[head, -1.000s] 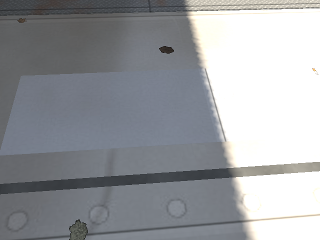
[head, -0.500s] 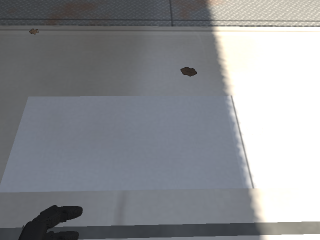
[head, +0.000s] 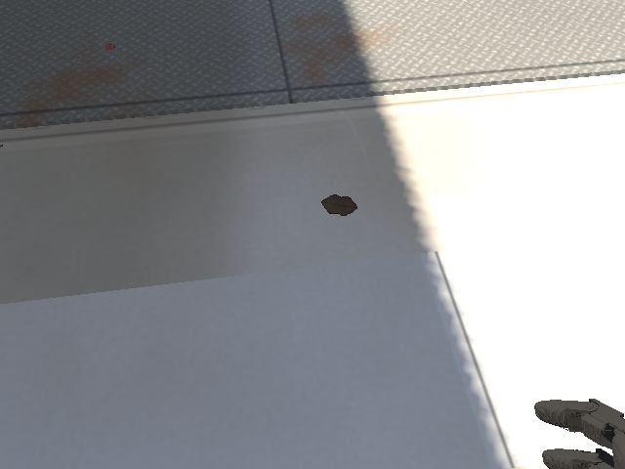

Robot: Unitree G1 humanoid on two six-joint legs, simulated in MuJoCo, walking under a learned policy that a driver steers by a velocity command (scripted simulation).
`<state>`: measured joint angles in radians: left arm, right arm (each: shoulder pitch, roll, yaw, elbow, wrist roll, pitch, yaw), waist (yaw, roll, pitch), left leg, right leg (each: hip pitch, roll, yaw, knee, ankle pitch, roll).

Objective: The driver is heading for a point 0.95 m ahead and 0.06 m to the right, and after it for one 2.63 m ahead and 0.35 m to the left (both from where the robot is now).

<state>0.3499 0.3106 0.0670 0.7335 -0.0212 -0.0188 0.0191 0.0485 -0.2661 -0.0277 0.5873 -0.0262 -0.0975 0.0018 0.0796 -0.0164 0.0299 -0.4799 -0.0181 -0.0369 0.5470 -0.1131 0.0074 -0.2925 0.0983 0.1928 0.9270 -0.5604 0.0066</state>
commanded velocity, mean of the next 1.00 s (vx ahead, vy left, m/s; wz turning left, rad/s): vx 0.05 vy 0.00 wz -0.13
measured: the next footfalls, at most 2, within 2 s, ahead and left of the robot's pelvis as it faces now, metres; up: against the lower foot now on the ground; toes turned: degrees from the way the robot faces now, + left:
right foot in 0.40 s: +0.09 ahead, -0.13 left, +0.00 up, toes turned -17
left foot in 0.86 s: +0.09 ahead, +0.09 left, +0.00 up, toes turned -5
